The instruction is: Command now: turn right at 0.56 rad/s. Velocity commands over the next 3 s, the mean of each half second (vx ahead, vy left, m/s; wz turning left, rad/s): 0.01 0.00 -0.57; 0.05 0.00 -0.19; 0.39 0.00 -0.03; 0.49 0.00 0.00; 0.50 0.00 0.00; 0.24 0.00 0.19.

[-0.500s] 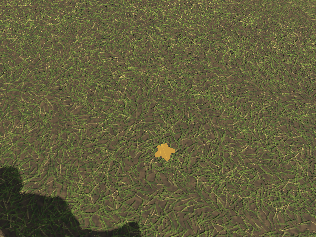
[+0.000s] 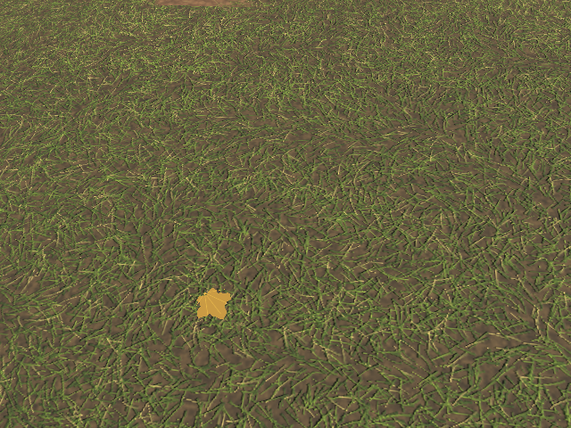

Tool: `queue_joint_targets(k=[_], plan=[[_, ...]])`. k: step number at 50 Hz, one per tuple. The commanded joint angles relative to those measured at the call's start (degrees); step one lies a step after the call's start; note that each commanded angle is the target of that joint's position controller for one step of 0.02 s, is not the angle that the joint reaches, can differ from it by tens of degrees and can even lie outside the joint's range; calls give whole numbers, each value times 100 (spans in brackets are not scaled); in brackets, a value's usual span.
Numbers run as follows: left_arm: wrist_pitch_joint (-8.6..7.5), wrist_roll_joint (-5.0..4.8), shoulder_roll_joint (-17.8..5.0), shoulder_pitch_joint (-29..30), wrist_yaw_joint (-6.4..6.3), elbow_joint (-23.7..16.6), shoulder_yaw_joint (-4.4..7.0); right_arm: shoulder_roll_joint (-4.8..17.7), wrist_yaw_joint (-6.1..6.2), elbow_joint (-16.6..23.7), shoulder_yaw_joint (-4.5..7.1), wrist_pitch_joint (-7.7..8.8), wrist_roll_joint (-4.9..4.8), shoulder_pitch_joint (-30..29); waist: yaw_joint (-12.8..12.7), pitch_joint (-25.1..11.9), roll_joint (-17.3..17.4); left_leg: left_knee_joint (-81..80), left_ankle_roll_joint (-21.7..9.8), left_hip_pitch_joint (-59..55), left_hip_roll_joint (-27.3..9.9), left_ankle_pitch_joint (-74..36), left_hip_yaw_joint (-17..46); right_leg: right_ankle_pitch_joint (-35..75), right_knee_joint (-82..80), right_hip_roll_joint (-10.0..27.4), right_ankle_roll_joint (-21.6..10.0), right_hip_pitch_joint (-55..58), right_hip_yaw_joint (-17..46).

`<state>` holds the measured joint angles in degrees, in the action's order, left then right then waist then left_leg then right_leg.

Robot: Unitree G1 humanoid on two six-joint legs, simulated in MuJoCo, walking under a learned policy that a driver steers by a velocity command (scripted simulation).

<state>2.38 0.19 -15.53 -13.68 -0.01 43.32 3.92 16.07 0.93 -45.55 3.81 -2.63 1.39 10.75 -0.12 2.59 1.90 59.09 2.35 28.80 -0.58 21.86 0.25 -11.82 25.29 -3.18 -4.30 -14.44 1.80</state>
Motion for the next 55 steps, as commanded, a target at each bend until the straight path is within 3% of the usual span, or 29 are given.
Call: queue_joint_targets(k=[1,8,10,12,13,14,15,16,17,18,19,21,25,30,32,33,34,35,36,37,39,42,43,44,46,49,51,54,55], plan=[[-77,7,-901,-169,-25,-328,234,332,22,392,63,20,-26,-56,-89,-545,-765,-308,64,533,0,-7,144,2186,-587,1377,-952,1089,1540],[0,91,-1092,-78,39,-438,308,380,78,623,10,82,-87,-180,-197,-537,-920,-1491,-58,-305,232,221,202,1780,-415,1292,-967,594,2213],[17,91,-1110,82,72,-477,321,410,96,658,2,125,-123,-40,-127,-581,-965,-1934,-139,-710,332,237,202,1963,-327,1224,-855,451,2439],[36,41,-1089,371,90,-520,321,374,131,613,-16,186,-136,320,123,-604,-924,-2966,-236,-1451,413,-220,172,1826,-148,1005,-577,148,2526],[34,-17,-1005,520,74,-563,296,428,174,566,-3,236,-99,560,283,-590,-783,-3846,-295,-2054,253,-740,276,1254,59,761,-287,-245,2433],[6,-46,-666,384,60,-636,208,896,233,604,86,269,0,607,172,-595,106,-4563,-550,-2523,-862,-400,1315,-73,838,254,85,-874,1869],[-7,-30,-467,67,19,-680,174,1460,211,794,189,232,4,95,-83,-419,1370,-4830,-1193,-2430,-2140,-1178,2803,-1981,1937,-830,335,-1768,526],[19,188,-962,65,5,-564,281,1182,159,812,157,207,44,166,-14,-426,822,-4575,-1635,-1956,-2331,-1833,2607,-2186,3161,-315,391,-1571,482],[40,161,-1010,28,45,-460,332,769,131,879,33,212,-1,-83,-165,-308,427,-4487,-1598,-1723,-1981,-2068,2063,-1875,3595,-232,400,-1437,538],[81,145,-957,-82,91,-357,335,580,116,932,-22,207,-14,-372,-286,-171,311,-4421,-1414,-1597,-1579,-2174,1442,-1514,3923,-169,455,-1380,457],[121,131,-923,-142,157,-328,332,553,135,970,-36,215,-12,-500,-324,-209,513,-4359,-1278,-1763,-1305,-2287,1034,-1236,4122,-145,523,-1472,364],[158,76,-842,-115,242,-311,287,571,157,972,-25,225,6,-330,-159,-271,648,-4216,-1283,-2124,-1135,-2846,593,-1122,4105,-108,700,-1638,170],[199,57,-626,323,250,-472,176,706,136,753,47,256,-13,304,193,-398,637,-4011,-1477,-2775,-1399,-3259,608,-1353,3243,-41,794,-1643,151],[188,-4,-482,345,170,-475,33,855,-17,641,89,238,18,181,204,-489,945,-3728,-1458,-2365,-1386,-3500,418,-1607,1609,-19,571,-465,-276],[131,-11,-427,144,130,-391,-10,908,-58,558,100,189,-24,139,46,-509,876,-3450,-1354,-2225,-1319,-3644,365,-1013,586,-42,446,49,-429],[70,33,-394,-35,100,-304,-42,888,-65,517,88,164,-76,99,-112,-493,721,-3239,-1141,-1964,-1231,-3453,250,-154,-436,-20,367,565,-440],[-8,133,-572,-21,63,-298,-42,764,-71,467,59,167,-78,270,-78,-566,342,-3012,-783,-1475,-1103,-2742,147,410,-970,313,284,1190,115],[-91,219,-982,-129,27,-382,-20,305,-117,621,-63,160,-2,470,56,-827,-1034,-2024,-384,-627,-627,-681,-272,1188,-1239,1833,47,1885,1858],[-129,122,-1129,86,-8,-329,10,218,-49,686,-119,51,-86,108,-89,-444,-1751,-1908,-272,-772,-129,1070,-181,2261,-981,2342,-735,646,2106],[-171,117,-780,265,4,-352,-76,504,-32,599,-54,-27,-103,70,-54,-243,-1130,-1485,-242,-797,-201,1005,55,2118,-1019,2128,-887,611,1869],[-185,134,-516,651,-37,-313,-200,494,-73,365,-23,-36,-123,227,149,-90,-987,-1460,-215,-845,-166,484,113,1929,-1041,1587,-620,526,1243],[-229,76,-509,513,-101,-152,-228,415,-85,111,-33,-19,-36,487,127,-352,-966,-1523,-118,-1040,-67,241,17,2811,-767,1350,-559,850,836],[-230,75,-490,364,-98,-60,-236,337,-91,72,-70,-8,-26,482,57,-486,-930,-1711,-103,-1135,-58,220,-38,2014,-887,1321,-571,926,861],[-206,82,-639,175,-89,52,-178,344,-99,76,-74,9,6,372,-65,-413,-1015,-1754,-110,-1000,7,257,-159,784,-1065,1310,-629,997,1044],[-135,111,-857,-138,-60,224,-70,496,-140,165,-32,49,61,40,-279,-24,-1140,-1667,-175,-392,39,410,-224,-1547,-1521,1457,-806,1077,1632],[-166,111,-838,-215,-26,337,-20,421,-183,190,-40,171,36,-86,-270,251,-935,-1904,-313,-192,-31,521,-192,-2071,-1752,1675,-956,1064,1975],[-243,95,-833,-90,-14,369,12,326,-181,103,-58,272,20,97,-127,185,-827,-2325,-465,-696,2,428,-229,-1878,-1700,1628,-954,803,1843],[-275,12,-734,433,4,313,35,226,-121,-381,-47,390,13,1149,506,74,-528,-3790,-723,-2972,260,-577,-465,-2125,-973,1096,-613,-749,1189],[-317,52,-432,658,13,191,-48,503,-64,-544,14,453,49,1695,740,19,62,-4270,-843,-3864,-387,213,483,-2143,27,704,-355,-1740,755]])
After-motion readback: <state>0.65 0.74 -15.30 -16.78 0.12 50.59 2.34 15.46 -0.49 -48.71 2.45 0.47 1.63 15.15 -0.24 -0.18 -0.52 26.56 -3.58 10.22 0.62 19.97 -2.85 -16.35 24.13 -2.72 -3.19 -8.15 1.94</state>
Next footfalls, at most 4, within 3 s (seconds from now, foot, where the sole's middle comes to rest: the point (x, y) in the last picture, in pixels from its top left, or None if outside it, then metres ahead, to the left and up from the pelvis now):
0.28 left None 0.06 0.12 -0.78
0.68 right None -0.04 -0.08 -0.78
1.10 left None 0.05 0.11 -0.78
1.58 right None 0.32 -0.18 -0.78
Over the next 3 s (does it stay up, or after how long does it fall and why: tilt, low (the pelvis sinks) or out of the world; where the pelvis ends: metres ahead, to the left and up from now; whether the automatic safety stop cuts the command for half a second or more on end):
stays up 0.81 -0.31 0.00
